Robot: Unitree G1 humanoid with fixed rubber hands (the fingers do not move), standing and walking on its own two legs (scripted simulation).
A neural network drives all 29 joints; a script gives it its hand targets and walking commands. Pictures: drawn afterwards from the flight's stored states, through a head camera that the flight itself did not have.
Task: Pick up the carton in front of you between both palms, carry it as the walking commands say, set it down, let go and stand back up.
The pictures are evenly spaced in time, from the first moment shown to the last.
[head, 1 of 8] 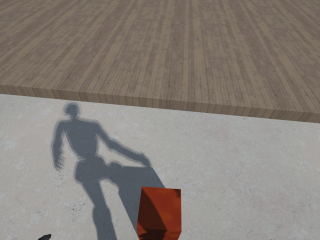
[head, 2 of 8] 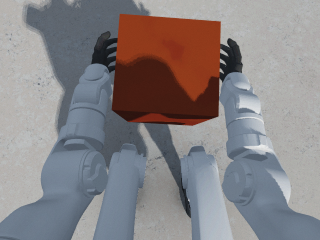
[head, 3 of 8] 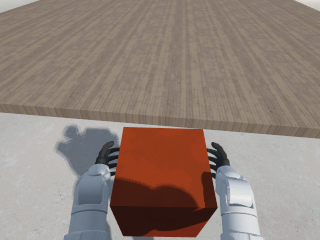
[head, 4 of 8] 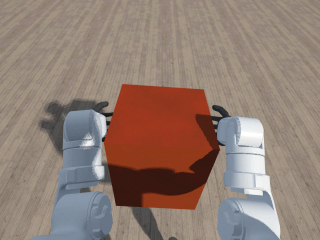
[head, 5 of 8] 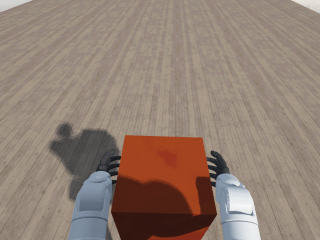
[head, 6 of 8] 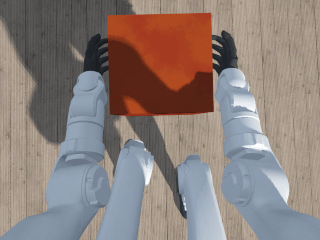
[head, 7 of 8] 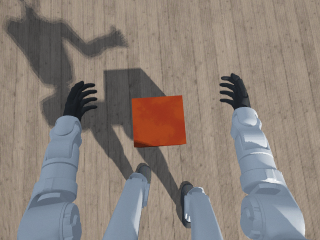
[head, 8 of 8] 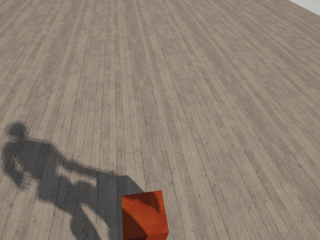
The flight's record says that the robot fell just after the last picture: no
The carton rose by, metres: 0.89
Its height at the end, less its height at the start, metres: +0.12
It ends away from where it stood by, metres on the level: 3.35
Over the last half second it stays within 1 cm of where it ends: yes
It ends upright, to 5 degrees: yes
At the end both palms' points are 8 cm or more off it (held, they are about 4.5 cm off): yes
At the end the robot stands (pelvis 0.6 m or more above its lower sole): yes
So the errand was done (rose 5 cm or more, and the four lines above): yes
